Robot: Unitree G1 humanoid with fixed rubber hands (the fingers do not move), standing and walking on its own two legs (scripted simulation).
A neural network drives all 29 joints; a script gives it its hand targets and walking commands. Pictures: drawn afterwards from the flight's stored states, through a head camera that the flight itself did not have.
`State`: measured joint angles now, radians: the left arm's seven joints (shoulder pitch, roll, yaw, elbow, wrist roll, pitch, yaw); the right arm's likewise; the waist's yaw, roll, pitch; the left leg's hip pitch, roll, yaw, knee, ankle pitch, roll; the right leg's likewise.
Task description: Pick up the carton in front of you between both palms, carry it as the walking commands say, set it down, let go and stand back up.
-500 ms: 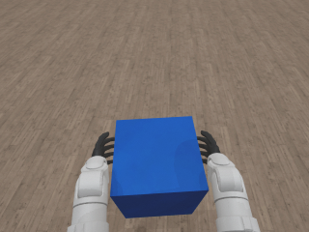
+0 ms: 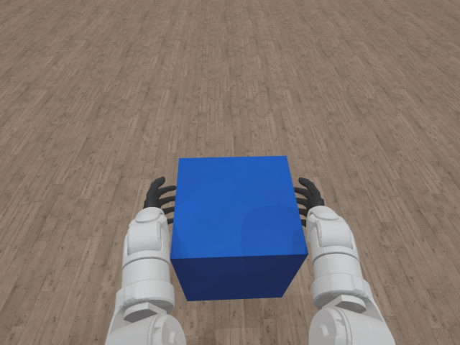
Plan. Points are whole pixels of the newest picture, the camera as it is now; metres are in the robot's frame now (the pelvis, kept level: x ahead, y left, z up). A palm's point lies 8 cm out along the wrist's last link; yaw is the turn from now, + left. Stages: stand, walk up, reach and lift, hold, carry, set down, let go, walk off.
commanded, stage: set down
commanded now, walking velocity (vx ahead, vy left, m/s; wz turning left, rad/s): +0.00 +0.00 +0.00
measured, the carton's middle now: (233, 232) +0.33 +0.00 -0.04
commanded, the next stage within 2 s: none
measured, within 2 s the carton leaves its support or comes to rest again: neither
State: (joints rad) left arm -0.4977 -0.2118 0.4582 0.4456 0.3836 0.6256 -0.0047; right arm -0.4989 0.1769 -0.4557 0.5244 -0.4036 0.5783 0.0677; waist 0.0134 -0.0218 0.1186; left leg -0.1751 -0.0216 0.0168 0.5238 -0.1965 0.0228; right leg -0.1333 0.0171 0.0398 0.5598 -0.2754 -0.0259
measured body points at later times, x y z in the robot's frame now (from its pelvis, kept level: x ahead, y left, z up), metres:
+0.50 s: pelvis -0.02 -0.02 -0.09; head +0.20 +0.00 +0.30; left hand +0.37 +0.17 -0.17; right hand +0.41 -0.13 -0.17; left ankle +0.07 +0.10 -0.73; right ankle +0.03 -0.12 -0.73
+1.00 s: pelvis -0.03 -0.03 -0.22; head +0.23 -0.02 +0.14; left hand +0.40 +0.20 -0.31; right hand +0.46 -0.10 -0.32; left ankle +0.07 +0.10 -0.73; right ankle +0.03 -0.12 -0.73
